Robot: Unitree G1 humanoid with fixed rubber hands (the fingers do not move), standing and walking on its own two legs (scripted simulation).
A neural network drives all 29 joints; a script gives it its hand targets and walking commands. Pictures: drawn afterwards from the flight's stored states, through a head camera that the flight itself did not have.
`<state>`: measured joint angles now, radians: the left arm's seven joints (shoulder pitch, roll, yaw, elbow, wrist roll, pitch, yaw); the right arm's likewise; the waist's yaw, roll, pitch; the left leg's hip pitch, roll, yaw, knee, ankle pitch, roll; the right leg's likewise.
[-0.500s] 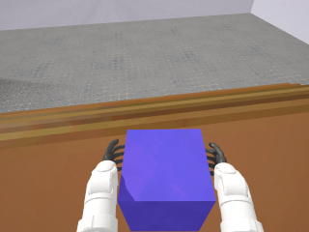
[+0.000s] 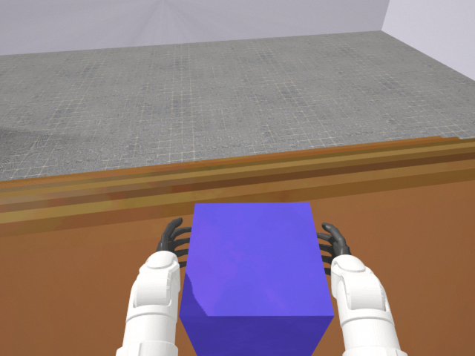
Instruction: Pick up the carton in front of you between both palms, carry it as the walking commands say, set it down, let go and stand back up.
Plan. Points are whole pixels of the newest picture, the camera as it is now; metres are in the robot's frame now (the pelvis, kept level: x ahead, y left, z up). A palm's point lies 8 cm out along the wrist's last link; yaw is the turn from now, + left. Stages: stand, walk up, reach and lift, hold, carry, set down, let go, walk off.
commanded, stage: hold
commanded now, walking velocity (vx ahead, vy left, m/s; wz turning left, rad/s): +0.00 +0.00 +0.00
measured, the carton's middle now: (252, 285) +0.28 +0.00 -0.04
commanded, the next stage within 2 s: carry in 0.42 s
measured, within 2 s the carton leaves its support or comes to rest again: neither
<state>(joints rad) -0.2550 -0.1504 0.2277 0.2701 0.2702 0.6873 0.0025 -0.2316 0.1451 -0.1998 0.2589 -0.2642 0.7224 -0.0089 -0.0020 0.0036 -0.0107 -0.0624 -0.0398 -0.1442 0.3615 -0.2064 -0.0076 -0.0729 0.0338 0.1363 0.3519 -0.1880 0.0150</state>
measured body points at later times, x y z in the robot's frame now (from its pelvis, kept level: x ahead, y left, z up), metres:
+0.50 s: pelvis -0.01 +0.00 +0.00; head -0.06 +0.00 +0.44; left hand +0.30 +0.15 +0.05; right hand +0.29 -0.15 +0.04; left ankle +0.00 +0.13 -0.74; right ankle +0.01 -0.13 -0.74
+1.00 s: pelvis +0.15 +0.00 -0.01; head +0.12 +0.01 +0.44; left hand +0.41 +0.16 +0.07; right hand +0.41 -0.15 +0.07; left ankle +0.05 +0.10 -0.70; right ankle +0.14 -0.09 -0.75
